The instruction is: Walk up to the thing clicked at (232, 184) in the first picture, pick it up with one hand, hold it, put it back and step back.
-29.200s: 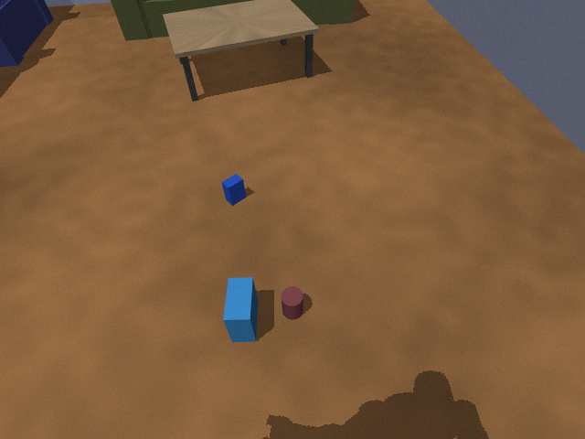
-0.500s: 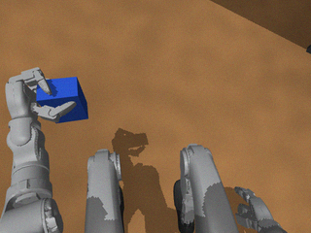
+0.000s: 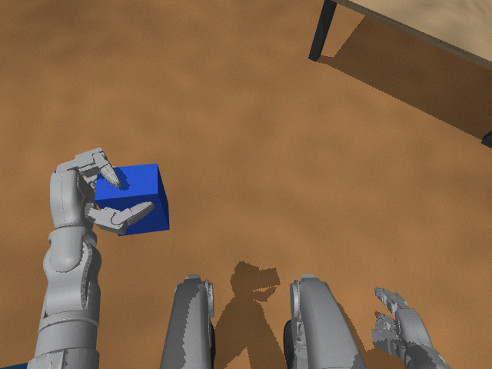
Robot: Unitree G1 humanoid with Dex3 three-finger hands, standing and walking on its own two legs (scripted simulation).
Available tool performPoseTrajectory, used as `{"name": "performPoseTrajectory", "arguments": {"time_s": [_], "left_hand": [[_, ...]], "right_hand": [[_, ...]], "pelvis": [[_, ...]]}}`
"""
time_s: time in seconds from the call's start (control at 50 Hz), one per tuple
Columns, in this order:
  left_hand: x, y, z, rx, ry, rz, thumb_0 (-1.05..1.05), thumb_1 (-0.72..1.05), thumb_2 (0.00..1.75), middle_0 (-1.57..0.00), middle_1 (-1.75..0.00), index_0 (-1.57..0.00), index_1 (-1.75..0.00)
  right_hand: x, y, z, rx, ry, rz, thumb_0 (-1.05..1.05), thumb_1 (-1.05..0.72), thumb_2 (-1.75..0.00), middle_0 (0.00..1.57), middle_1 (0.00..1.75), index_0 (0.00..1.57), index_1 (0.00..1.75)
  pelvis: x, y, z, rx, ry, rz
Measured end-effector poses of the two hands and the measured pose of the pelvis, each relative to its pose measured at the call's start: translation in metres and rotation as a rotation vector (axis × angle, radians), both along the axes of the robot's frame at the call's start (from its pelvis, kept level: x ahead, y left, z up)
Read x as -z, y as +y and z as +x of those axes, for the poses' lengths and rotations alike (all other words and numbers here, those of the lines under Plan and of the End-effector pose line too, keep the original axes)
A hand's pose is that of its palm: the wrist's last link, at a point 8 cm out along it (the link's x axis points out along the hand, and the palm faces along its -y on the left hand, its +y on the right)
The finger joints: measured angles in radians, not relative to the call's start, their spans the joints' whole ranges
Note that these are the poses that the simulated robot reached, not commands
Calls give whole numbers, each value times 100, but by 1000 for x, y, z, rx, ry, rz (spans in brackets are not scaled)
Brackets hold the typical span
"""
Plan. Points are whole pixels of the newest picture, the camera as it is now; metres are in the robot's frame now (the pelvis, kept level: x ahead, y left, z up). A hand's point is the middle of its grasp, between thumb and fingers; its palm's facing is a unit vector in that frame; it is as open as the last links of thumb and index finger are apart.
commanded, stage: lift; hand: left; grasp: from the side
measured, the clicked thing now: (136, 202) +0.37 +0.20 -0.02
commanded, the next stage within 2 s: hold in 1.12 s
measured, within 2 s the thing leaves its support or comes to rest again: neither
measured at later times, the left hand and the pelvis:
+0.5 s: hand (94, 155) +0.37 +0.20 +0.14, palm faces +0.17 -0.98 -0.05, open 7.3 cm; pelvis +0.03 +0.00 +0.10, yaw +2 degrees
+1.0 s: hand (89, 124) +0.38 +0.18 +0.19, palm faces +0.17 -0.99 -0.02, open 7.1 cm; pelvis +0.04 +0.00 +0.14, yaw +2 degrees
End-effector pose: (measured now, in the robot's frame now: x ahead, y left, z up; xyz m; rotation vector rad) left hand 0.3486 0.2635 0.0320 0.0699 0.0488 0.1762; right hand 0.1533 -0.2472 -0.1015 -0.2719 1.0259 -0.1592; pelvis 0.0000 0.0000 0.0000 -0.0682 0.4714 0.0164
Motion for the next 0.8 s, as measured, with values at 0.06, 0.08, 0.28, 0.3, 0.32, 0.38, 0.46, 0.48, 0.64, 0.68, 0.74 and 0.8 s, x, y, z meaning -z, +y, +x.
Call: {"name": "performPoseTrajectory", "arguments": {"time_s": [0.06, 0.08, 0.28, 0.3, 0.32, 0.38, 0.46, 0.48, 0.64, 0.68, 0.74, 0.8], "left_hand": [[-21, -1, -4, -9, 0, -7, -1, -46, 92, -80, -125, -128, -138], [-26, -2, -5, -13, 2, -10, -1, -46, 92, -80, -125, -128, -138], [-78, -11, -5, 12, -9, -16, -1, -46, 92, -81, -125, -129, -138], [-82, -11, -4, 10, -10, -18, -1, -46, 92, -81, -125, -129, -138], [-85, -11, -5, 8, -11, -21, -1, -46, 92, -81, -124, -129, -138], [-94, -13, -6, 7, -8, -24, -1, -46, 92, -82, -124, -129, -138], [-105, -15, -8, 7, -7, -23, -1, -46, 92, -82, -124, -129, -137], [-107, -15, -9, 7, -7, -24, -1, -46, 92, -82, -124, -129, -138], [-128, -20, -7, 10, -26, -27, -1, -46, 92, -82, -124, -131, -140], [-132, -22, -5, 14, -28, -29, -1, -46, 92, -82, -124, -132, -140], [-138, -25, -4, 18, -29, -34, -1, -46, 92, -82, -124, -132, -140], [-143, -27, -3, 15, -30, -40, -1, -46, 92, -82, -124, -133, -141]], "right_hand": [[-21, 3, 7, -5, -26, 3, 1, -93, -89, 20, 30, 20, 29], [-28, 4, 9, -8, -33, 4, 1, -92, -89, 20, 30, 20, 29], [-82, 5, 17, -27, -80, 2, 1, -92, -89, 20, 30, 20, 30], [-86, 5, 16, -26, -81, 2, 1, -92, -89, 20, 30, 20, 30], [-89, 5, 16, -25, -81, 3, 1, -92, -89, 20, 30, 20, 30], [-99, 4, 14, -23, -80, 5, 1, -92, -89, 20, 30, 20, 30], [-109, 5, 12, -22, -74, 8, 1, -92, -89, 20, 30, 20, 30], [-111, 5, 11, -22, -71, 10, 1, -92, -89, 20, 30, 20, 30], [-123, 8, 7, -19, -53, 22, 1, -93, -89, 20, 30, 20, 30], [-126, 9, 7, -17, -54, 25, 1, -93, -89, 20, 30, 20, 30], [-131, 9, 8, -14, -58, 29, 1, -93, -89, 20, 30, 20, 30], [-136, 8, 10, -13, -63, 30, 1, -93, -89, 20, 30, 20, 30]], "pelvis": [[-19, 0, 5, -6, -28, 3], [-25, 0, 7, -7, -36, 4], [-71, 0, 17, -17, -123, 13], [-75, 0, 18, -17, -129, 14], [-79, 0, 18, -17, -135, 15], [-88, 0, 20, -18, -152, 18], [-99, 1, 24, -18, -171, 22], [-102, 1, 24, -18, -176, 23], [-118, 0, 30, -18, -213, 29], [-121, 0, 31, -18, -221, 30], [-126, -1, 33, -16, -234, 32], [-131, -1, 35, -15, -243, 34]]}}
